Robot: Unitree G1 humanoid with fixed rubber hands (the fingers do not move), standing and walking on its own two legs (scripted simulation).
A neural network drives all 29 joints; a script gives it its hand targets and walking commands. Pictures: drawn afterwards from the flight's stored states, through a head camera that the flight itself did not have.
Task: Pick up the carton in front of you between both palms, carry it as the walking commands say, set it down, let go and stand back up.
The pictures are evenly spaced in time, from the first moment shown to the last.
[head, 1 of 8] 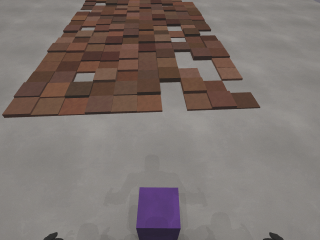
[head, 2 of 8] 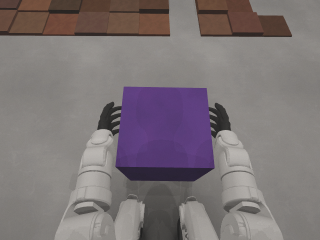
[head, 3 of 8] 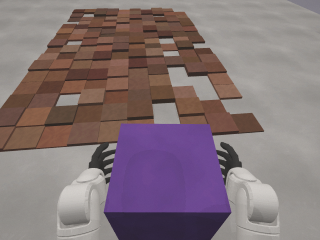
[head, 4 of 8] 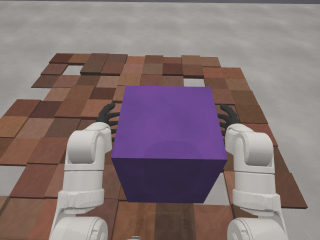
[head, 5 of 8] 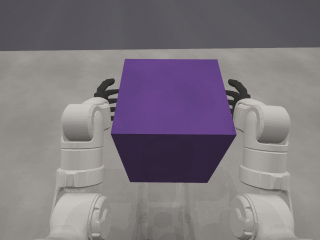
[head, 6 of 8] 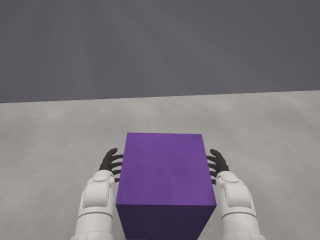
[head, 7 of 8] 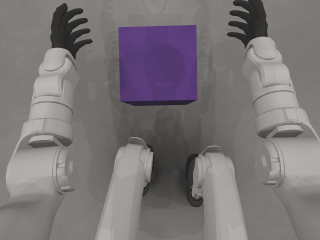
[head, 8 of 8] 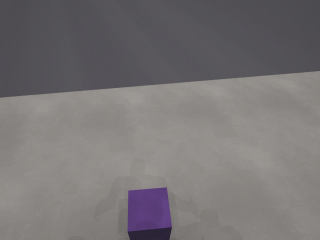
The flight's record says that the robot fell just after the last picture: no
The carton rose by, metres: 0.79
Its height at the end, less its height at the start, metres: +0.00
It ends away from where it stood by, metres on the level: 5.88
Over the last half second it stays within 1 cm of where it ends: yes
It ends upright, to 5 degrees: yes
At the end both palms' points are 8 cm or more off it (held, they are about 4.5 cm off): yes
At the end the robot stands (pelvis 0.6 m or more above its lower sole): yes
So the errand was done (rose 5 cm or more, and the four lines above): yes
